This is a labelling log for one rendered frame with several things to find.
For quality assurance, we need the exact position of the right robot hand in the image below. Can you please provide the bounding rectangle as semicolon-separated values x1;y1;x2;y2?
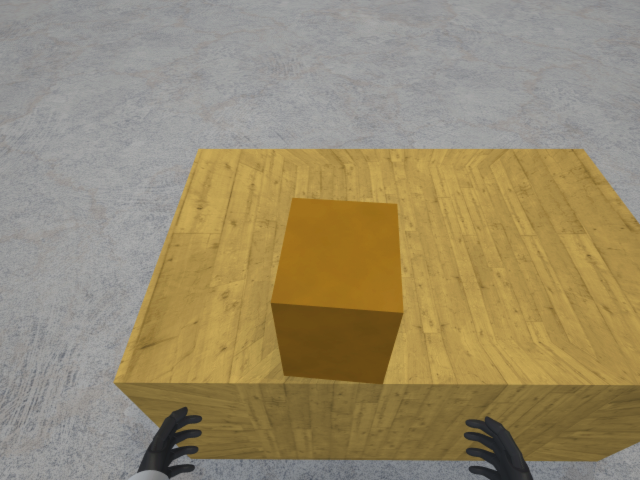
464;416;533;480

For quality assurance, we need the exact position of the left robot hand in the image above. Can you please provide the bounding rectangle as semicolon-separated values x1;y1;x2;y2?
137;407;202;479

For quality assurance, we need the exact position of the carton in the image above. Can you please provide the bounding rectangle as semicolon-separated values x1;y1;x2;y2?
271;198;404;384

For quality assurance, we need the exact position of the pedestal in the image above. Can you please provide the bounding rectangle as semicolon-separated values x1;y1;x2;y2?
113;149;640;461

